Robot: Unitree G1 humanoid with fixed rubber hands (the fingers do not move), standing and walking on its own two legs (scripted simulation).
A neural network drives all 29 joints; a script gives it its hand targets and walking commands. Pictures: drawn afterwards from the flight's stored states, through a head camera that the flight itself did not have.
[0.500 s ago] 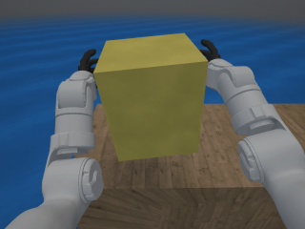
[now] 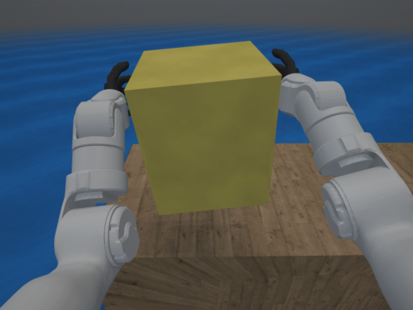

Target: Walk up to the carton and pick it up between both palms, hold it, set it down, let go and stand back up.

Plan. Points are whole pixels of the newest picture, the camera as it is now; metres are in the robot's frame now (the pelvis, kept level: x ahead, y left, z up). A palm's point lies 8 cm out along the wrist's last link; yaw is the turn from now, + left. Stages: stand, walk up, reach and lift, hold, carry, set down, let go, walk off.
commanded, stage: hold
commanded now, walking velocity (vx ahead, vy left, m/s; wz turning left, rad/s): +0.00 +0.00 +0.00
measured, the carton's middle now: (205, 126) +0.39 +0.00 +0.25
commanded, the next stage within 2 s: none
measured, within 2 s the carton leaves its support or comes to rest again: neither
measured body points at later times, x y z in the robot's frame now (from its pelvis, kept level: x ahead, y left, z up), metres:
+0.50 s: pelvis +0.00 +0.00 +0.00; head -0.09 +0.02 +0.44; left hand +0.39 +0.16 +0.31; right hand +0.39 -0.15 +0.33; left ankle +0.01 +0.12 -0.75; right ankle +0.01 -0.11 -0.75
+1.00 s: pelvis +0.00 +0.00 +0.00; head -0.09 +0.01 +0.44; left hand +0.39 +0.15 +0.32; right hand +0.38 -0.16 +0.33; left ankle +0.01 +0.12 -0.75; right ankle +0.01 -0.11 -0.75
